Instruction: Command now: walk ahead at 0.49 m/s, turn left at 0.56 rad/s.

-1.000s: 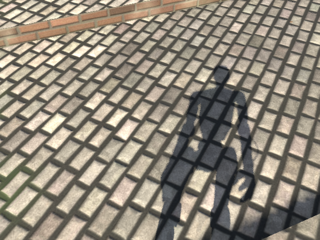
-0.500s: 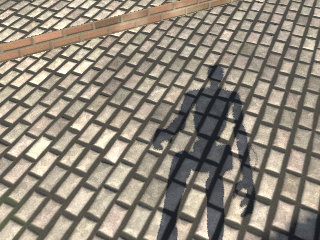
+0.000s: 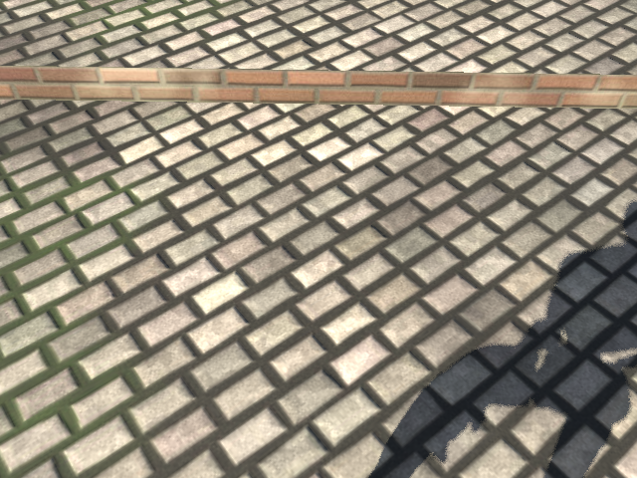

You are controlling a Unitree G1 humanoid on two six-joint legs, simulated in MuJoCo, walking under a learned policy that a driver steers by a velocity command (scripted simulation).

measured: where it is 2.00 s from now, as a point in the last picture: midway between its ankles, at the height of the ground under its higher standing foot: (328, 272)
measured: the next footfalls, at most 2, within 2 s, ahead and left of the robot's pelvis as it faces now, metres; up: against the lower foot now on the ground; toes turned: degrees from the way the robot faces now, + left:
left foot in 0.24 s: +0.33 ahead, +0.16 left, -0.15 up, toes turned +11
right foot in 0.64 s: +0.61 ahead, +0.01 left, -0.15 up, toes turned +19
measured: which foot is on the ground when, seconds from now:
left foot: up 0.00-0.22, down 0.24-0.68, up 0.70-1.00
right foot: down 0.00-0.24, up 0.26-0.62, down 0.64-1.00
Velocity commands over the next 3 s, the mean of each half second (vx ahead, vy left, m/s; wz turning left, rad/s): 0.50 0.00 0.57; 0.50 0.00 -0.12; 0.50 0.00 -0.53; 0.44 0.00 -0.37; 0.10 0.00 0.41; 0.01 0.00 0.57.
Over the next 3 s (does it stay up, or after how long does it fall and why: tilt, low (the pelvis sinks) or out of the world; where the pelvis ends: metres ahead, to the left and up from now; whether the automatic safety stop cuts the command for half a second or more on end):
stays up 1.25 0.01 -0.13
